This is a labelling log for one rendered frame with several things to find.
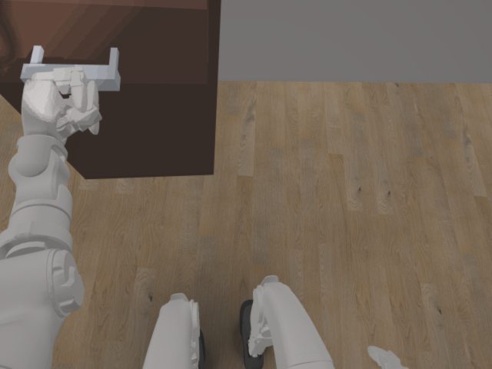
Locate robot left upper arm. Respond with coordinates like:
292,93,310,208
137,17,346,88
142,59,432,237
0,248,84,369

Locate right robot hand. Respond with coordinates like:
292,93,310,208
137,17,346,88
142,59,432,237
367,346,409,369

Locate drawer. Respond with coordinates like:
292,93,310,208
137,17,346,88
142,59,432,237
0,0,208,85

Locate robot right foot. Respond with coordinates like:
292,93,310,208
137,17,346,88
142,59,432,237
240,300,264,369

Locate left robot forearm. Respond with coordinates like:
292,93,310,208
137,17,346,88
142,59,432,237
0,135,73,260

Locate robot left shin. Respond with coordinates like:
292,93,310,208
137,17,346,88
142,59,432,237
159,293,199,369

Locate cabinet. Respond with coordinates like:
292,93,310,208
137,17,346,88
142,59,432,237
0,0,221,179

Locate handle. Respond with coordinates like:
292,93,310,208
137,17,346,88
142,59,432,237
20,45,121,91

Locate left robot hand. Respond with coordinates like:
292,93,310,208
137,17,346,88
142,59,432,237
22,67,102,146

